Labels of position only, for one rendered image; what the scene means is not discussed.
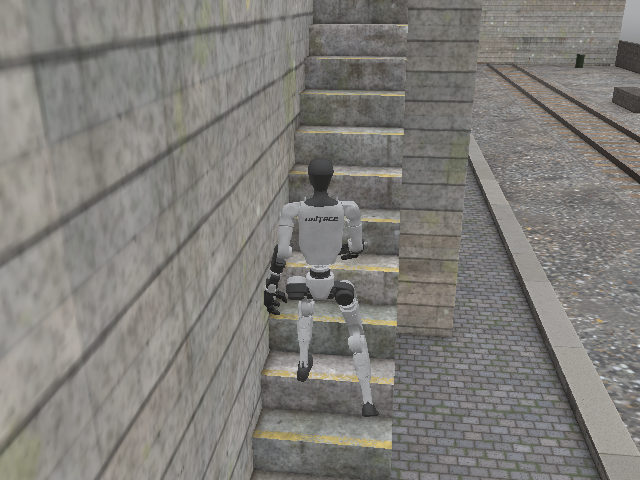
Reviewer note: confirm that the left robot hand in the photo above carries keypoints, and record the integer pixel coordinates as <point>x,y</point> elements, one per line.
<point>269,301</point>

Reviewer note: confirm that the right robot hand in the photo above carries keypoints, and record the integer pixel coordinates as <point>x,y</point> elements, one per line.
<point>344,251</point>

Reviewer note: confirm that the left robot shin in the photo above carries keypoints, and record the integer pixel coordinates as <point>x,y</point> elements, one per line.
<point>304,331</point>

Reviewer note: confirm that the right robot forearm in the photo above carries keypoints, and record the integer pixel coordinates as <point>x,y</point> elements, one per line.
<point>354,253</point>

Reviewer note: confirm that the left robot forearm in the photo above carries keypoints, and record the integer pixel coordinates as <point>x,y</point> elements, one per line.
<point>275,272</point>

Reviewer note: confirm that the robot left foot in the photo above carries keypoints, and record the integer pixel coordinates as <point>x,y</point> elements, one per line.
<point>303,373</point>

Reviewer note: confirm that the robot right upper arm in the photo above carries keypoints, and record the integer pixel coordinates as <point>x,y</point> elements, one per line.
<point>352,213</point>

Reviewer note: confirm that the robot left upper arm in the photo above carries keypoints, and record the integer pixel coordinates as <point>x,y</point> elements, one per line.
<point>288,212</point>

